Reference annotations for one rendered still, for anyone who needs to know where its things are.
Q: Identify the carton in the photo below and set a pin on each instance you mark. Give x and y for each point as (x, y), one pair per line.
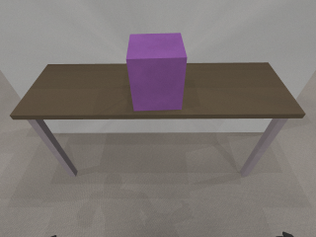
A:
(156, 67)

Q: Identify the table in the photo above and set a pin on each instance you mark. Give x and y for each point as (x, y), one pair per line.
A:
(215, 90)

